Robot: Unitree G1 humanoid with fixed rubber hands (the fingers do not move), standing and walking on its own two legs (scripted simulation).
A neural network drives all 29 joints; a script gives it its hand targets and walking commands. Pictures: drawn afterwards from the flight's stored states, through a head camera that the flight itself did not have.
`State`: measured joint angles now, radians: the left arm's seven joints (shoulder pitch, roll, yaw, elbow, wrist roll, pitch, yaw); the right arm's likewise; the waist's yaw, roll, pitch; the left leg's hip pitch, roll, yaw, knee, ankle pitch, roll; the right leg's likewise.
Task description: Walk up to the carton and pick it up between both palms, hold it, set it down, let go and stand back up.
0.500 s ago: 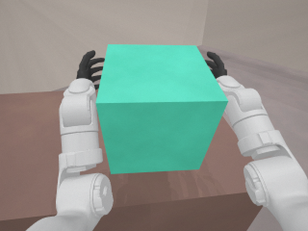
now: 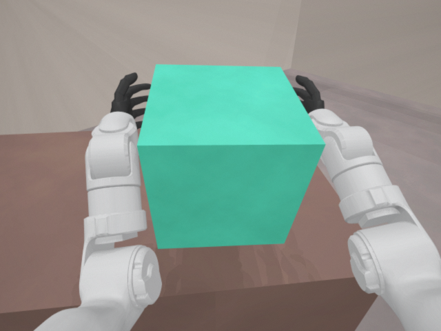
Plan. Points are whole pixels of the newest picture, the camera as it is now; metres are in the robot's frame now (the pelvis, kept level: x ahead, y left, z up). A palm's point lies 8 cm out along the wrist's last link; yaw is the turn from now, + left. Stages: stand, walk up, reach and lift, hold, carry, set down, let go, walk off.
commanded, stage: hold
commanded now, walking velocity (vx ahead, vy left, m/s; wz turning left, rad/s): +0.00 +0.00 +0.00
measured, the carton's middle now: (221, 155) +0.35 +0.01 +0.22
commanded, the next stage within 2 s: none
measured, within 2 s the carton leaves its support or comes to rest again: neither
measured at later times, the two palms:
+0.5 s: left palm (125, 119) +0.36 +0.16 +0.28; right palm (311, 117) +0.37 -0.15 +0.28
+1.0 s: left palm (128, 120) +0.36 +0.16 +0.28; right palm (312, 120) +0.37 -0.15 +0.27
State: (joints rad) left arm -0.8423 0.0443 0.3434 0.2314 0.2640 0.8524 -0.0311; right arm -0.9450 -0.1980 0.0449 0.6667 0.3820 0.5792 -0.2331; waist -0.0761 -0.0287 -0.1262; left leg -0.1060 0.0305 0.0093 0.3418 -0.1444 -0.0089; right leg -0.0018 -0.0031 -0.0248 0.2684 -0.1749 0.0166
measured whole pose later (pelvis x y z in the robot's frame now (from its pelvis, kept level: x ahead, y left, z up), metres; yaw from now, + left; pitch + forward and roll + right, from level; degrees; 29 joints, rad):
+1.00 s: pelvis +0.00 +0.00 +0.00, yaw +0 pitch -5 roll -1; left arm -0.84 0.04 0.33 0.23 0.27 0.86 -0.02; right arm -0.94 -0.20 0.05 0.67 0.40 0.58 -0.23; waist -0.08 -0.03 -0.12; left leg -0.11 0.03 0.01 0.35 -0.15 -0.01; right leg 0.00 0.00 -0.03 0.27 -0.18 0.01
